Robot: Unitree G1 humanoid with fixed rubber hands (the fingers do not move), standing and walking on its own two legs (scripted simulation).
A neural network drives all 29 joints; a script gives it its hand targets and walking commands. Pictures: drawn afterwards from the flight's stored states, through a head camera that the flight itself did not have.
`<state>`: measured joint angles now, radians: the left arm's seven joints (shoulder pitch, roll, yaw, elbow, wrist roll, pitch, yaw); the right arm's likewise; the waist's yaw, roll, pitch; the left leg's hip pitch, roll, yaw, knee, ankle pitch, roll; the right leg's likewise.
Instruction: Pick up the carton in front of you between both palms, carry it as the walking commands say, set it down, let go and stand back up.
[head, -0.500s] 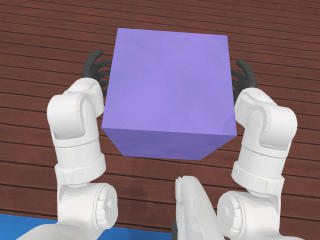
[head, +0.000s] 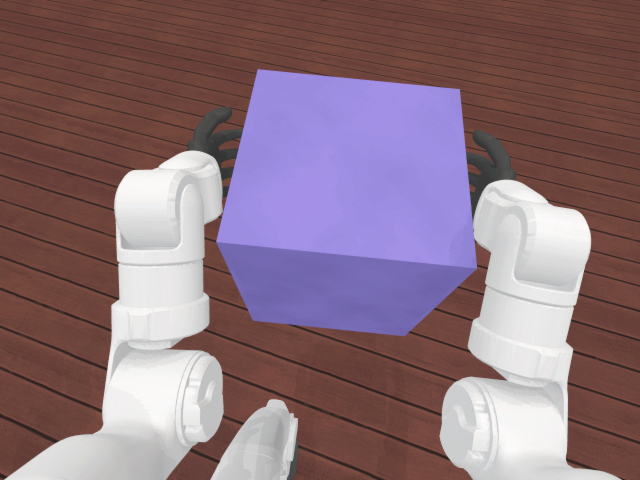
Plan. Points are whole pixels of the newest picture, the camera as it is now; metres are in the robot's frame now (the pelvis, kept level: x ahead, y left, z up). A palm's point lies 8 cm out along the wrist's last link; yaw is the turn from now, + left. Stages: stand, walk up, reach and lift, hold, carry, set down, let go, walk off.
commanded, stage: carry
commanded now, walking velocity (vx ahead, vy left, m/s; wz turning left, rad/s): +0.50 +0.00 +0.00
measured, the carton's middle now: (341, 221) +0.39 +0.04 +0.10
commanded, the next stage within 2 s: none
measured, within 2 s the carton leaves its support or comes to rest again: neither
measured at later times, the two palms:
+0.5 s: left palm (306, 68) +0.67 +0.13 +0.12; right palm (498, 93) +0.65 -0.17 +0.12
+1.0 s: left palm (324, 19) +0.89 +0.13 +0.10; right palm (478, 32) +0.88 -0.17 +0.10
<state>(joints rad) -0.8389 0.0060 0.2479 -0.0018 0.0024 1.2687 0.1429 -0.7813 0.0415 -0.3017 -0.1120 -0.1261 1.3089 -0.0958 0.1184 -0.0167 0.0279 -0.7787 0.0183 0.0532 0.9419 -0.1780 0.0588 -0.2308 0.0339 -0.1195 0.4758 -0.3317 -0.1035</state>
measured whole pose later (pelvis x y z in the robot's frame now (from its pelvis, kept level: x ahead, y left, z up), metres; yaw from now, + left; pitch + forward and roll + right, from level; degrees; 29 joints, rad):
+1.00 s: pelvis +0.63 -0.01 -0.01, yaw -2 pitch +3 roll +2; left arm -0.16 -0.13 0.12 -0.35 0.11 1.22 0.08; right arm -0.17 0.13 -0.09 -0.33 -0.12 1.22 -0.09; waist 0.01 -0.04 -0.17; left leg -0.42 0.03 0.22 0.51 -0.12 0.04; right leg -0.08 -0.11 -0.15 0.57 -0.47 0.03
